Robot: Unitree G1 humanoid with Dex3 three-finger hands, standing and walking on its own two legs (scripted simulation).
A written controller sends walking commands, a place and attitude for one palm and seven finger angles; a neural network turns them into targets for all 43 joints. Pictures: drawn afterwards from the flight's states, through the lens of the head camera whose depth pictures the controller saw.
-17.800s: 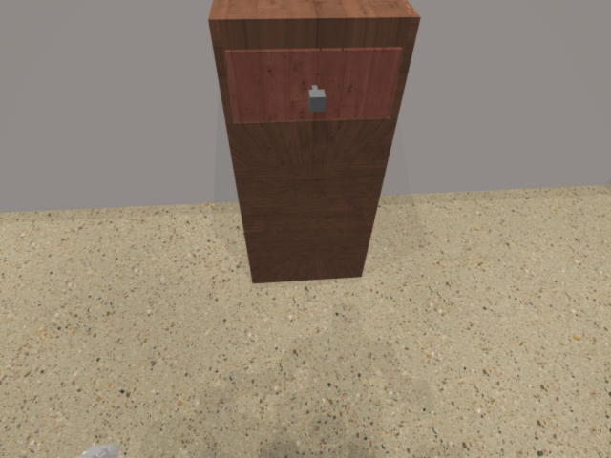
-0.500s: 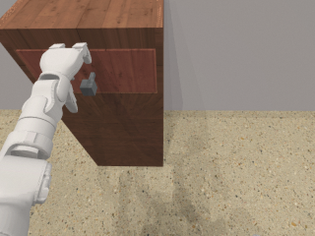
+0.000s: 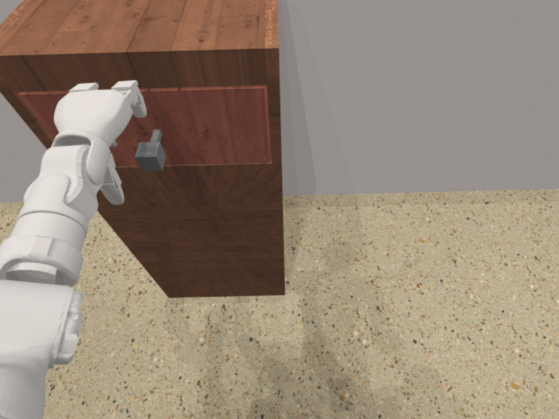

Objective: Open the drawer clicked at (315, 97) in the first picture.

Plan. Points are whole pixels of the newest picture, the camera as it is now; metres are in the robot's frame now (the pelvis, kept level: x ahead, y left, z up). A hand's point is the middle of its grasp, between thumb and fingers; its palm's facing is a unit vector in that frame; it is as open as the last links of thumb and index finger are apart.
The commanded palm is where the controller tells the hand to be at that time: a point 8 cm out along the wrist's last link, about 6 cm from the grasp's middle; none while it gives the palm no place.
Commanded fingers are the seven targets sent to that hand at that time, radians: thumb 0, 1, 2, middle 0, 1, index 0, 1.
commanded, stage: re-aim the fingers above the handle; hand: left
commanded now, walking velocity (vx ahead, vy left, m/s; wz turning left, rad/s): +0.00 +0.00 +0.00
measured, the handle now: (153, 148) +0.54 +0.22 +0.06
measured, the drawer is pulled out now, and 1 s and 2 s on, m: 0.00 0.00 0.00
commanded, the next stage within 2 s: lower the fingers behind the handle in 1.28 s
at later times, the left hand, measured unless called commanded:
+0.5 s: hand (136, 139) +0.49 +0.21 +0.12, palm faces +0.00 -0.02 -1.00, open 13.8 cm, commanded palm +0.46 +0.22 +0.18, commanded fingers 0.00 -0.50 0.30 -0.30 -1.20 -0.30 -1.20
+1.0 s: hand (138, 140) +0.49 +0.21 +0.12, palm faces +0.00 -0.01 -1.00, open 13.8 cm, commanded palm +0.47 +0.22 +0.18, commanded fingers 0.00 -0.50 0.30 -0.30 -1.20 -0.30 -1.20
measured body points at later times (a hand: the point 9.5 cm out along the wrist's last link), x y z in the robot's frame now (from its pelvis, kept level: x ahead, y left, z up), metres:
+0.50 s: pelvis +0.00 +0.00 +0.00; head +0.07 -0.02 +0.44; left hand +0.48 +0.21 +0.17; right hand +0.05 -0.27 -0.14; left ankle -0.04 +0.12 -0.73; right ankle +0.00 -0.14 -0.73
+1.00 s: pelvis +0.00 -0.01 +0.00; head +0.07 -0.03 +0.44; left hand +0.48 +0.20 +0.18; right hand +0.08 -0.28 -0.13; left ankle -0.04 +0.12 -0.73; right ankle +0.00 -0.14 -0.73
